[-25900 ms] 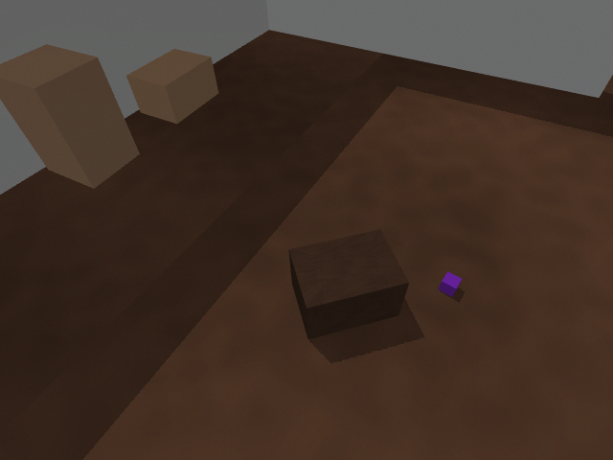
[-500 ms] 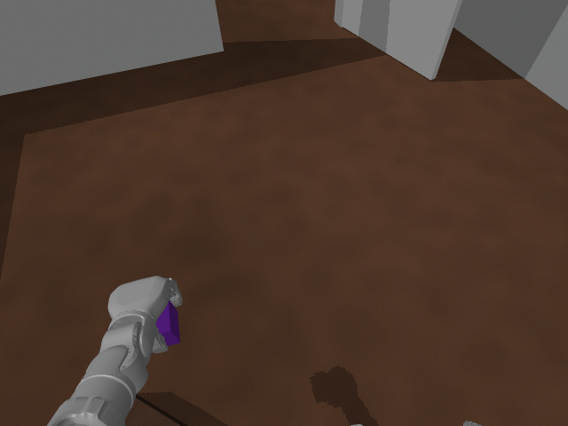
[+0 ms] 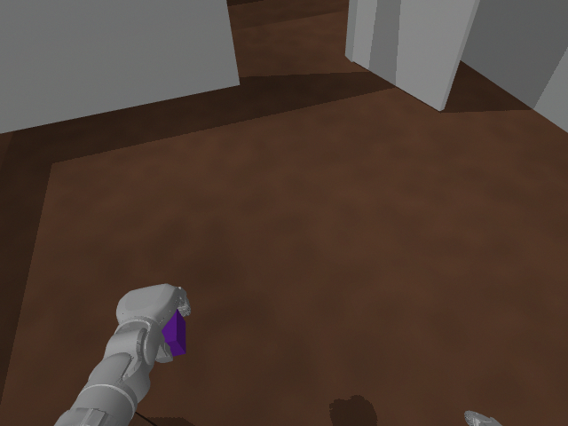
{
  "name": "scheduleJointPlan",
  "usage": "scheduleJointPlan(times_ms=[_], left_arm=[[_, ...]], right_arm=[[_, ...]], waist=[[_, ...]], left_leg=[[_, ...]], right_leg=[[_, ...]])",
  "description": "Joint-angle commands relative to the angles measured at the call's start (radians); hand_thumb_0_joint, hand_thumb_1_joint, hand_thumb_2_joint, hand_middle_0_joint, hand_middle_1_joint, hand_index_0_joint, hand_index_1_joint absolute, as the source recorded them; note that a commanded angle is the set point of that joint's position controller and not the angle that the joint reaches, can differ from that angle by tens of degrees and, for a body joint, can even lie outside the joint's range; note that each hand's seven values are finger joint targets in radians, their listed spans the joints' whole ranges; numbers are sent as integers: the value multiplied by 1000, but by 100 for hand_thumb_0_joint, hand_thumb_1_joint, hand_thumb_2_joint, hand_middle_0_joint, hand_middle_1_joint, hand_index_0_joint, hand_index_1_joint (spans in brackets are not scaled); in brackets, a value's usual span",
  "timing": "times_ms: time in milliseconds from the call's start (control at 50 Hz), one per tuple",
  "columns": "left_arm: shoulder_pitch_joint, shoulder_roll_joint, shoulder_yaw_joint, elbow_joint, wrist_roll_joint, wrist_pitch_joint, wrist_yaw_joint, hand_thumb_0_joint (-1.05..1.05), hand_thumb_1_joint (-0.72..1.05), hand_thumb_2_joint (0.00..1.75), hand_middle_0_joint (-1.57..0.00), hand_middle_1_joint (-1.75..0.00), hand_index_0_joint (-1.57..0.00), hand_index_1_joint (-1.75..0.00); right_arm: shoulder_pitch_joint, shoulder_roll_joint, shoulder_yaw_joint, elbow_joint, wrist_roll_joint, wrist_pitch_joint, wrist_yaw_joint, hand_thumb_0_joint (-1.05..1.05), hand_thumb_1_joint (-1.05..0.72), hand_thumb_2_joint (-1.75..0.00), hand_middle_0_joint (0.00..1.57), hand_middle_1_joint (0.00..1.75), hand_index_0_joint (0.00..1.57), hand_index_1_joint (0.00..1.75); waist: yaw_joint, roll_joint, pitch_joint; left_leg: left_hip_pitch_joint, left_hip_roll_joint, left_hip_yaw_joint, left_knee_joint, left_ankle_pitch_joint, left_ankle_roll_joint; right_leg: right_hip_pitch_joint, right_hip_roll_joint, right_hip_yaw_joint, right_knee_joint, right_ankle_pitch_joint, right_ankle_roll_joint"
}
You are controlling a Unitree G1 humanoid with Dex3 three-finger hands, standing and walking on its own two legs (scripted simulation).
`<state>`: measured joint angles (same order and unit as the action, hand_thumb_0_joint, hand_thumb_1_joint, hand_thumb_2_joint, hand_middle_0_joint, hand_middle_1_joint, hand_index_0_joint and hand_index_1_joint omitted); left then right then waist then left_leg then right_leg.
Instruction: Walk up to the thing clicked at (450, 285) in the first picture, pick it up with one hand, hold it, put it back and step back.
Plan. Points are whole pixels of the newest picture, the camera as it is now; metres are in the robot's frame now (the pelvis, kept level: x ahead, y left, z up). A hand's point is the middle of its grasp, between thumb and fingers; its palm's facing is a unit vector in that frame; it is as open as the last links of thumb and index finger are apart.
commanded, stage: hold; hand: left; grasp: from above
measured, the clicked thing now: (164, 334) +0.31 +0.23 -0.09
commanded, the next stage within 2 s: crouch in 1.50 s
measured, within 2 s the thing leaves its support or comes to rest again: neither
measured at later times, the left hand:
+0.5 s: hand (153, 349) +0.27 +0.22 -0.04, palm faces -0.45 -0.08 -0.89, open 8.6 cm
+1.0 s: hand (151, 344) +0.27 +0.22 -0.03, palm faces -0.45 -0.09 -0.89, open 8.6 cm
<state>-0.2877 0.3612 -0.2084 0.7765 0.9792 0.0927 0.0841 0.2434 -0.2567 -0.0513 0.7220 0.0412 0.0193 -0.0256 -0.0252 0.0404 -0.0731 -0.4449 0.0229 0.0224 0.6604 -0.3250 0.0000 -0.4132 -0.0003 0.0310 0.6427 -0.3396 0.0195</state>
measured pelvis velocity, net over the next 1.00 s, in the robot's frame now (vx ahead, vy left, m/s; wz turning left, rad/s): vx -0.02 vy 0.00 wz -0.01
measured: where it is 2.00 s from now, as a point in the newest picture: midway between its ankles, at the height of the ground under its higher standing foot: outside the picture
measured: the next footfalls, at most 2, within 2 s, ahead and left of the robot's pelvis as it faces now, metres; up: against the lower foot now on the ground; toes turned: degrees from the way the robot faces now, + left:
none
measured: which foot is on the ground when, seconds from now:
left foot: down 0.00-1.00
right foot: down 0.00-1.00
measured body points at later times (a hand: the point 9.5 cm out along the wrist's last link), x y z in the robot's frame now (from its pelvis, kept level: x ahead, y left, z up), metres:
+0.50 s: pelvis -0.02 +0.00 +0.01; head -0.01 -0.02 +0.46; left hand +0.29 +0.22 +0.01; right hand +0.11 -0.26 -0.11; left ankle +0.00 +0.12 -0.72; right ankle -0.01 -0.13 -0.72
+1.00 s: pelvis -0.02 +0.00 +0.01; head -0.01 -0.03 +0.46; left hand +0.29 +0.22 +0.02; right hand +0.13 -0.25 -0.10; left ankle +0.00 +0.12 -0.72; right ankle -0.01 -0.13 -0.72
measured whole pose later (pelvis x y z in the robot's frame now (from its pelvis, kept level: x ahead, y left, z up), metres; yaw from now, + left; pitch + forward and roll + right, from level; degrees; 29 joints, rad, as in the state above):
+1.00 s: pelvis -0.02 +0.00 +0.01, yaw +0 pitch +1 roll +0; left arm -0.23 0.38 -0.23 0.62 0.97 0.09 -0.03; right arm 0.18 -0.25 -0.02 0.69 0.06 0.04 -0.04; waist 0.01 0.06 -0.01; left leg -0.29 0.02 0.03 0.50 -0.23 0.00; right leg -0.27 0.00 0.04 0.51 -0.25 0.02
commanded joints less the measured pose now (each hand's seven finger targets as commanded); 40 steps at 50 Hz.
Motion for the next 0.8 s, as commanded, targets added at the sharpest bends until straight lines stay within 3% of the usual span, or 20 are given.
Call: scheduleJointPlan(times_ms=[0,200,240,260,280,300,360,380,540,700,740,780], left_arm=[[-330,205,83,-235,14,-4,26,0,76,51,-110,-47,-112,-45],[-320,215,89,-263,10,-3,7,0,73,51,-106,-51,-109,-49],[-304,198,74,-251,9,-3,2,0,74,49,-107,-51,-110,-48],[-322,210,78,-282,6,-5,1,0,76,48,-108,-51,-111,-48],[-297,204,78,-251,7,-4,-2,0,75,47,-107,-50,-110,-47],[-319,215,84,-296,3,-8,-5,0,75,47,-108,-50,-111,-47],[-305,207,78,-293,1,-10,-10,0,75,50,-109,-50,-111,-48],[-320,222,88,-317,5,-12,-9,0,74,49,-108,-51,-110,-48],[-333,218,87,-327,6,-10,-8,0,76,50,-108,-53,-111,-50],[-312,229,97,-349,3,-1,-33,0,73,50,-107,-52,-109,-49],[-283,209,75,-348,0,1,-49,0,75,50,-108,-51,-111,-48],[-295,243,100,-360,-1,-4,-57,0,74,48,-107,-52,-110,-49]], right_arm=[[-26,-142,-45,-125,9,-26,-4,0,-89,-89,20,30,20,30],[-65,-142,-34,-147,11,-18,-6,0,-89,-90,20,30,20,30],[-76,-142,-31,-153,12,-20,-7,0,-89,-90,20,30,20,30],[-87,-138,-30,-156,15,-20,-9,0,-89,-90,20,30,20,30],[-80,-140,-29,-157,13,-21,-8,0,-89,-90,20,30,20,30],[-88,-137,-29,-157,14,-22,-9,0,-89,-90,20,30,20,30],[-99,-138,-27,-162,15,-22,-10,0,-89,-90,20,30,20,30],[-101,-134,-26,-159,15,-22,-12,0,-90,-90,20,30,20,30],[-116,-132,-21,-152,16,-25,-15,0,-89,-90,20,30,20,30],[-137,-129,-18,-160,19,-25,-16,0,-89,-90,20,30,20,30],[-146,-127,-14,-167,22,-25,-17,0,-90,-90,20,30,20,30],[-145,-130,-14,-166,22,-26,-20,0,-89,-90,20,30,20,30]], waist=[[4,-6,-264],[16,1,-212],[9,-8,-189],[20,-11,-186],[5,-30,-183],[26,-12,-199],[14,-23,-192],[25,-22,-206],[19,-12,-200],[35,-3,-192],[31,-21,-174],[42,-11,-186]], left_leg=[[205,-34,4,-79,348,10],[221,-28,-2,-144,254,4],[220,-28,-5,-156,228,4],[219,-31,-2,-159,220,6],[215,-31,-3,-157,209,10],[221,-32,-1,-166,207,8],[235,-34,1,-169,210,10],[240,-34,0,-171,213,9],[263,-31,2,-188,209,8],[271,-30,5,-206,216,9],[270,-33,10,-210,216,12],[271,-32,8,-210,237,11]], right_leg=[[98,38,-9,-91,343,-21],[112,40,-14,-138,234,-30],[104,39,-13,-148,213,-30],[106,37,-11,-157,203,-28],[109,35,-7,-162,198,-26],[124,34,-9,-164,191,-28],[122,33,-9,-171,195,-25],[126,33,-8,-174,194,-25],[128,33,-8,-187,191,-26],[153,32,-8,-201,194,-27],[159,30,-9,-209,197,-25],[170,32,-11,-208,212,-26]])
